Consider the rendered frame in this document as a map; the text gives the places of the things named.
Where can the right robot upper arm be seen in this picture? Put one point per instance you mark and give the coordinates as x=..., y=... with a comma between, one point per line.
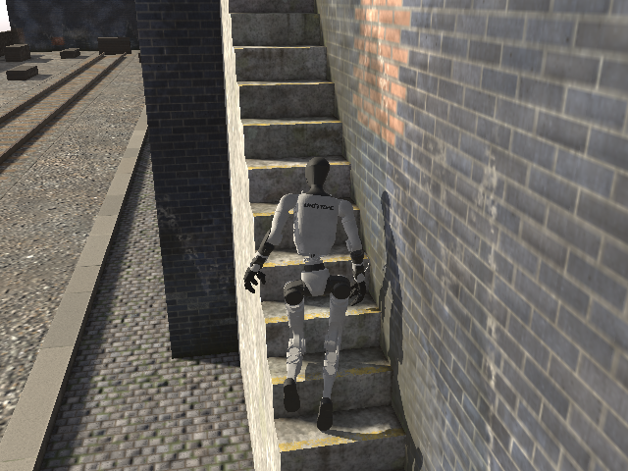
x=348, y=220

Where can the robot head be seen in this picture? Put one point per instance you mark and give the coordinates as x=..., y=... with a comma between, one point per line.
x=316, y=172

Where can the robot right hand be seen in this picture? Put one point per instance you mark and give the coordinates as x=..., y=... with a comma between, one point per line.
x=357, y=288

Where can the left robot forearm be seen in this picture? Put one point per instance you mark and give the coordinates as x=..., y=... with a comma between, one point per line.
x=262, y=254

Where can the robot left hand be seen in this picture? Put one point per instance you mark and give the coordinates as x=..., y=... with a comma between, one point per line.
x=249, y=278

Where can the right robot forearm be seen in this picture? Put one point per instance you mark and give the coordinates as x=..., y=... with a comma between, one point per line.
x=358, y=264

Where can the right robot shin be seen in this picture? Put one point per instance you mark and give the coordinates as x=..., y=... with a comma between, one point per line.
x=331, y=364

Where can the left robot upper arm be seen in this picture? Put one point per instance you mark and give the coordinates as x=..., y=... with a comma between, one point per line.
x=286, y=203

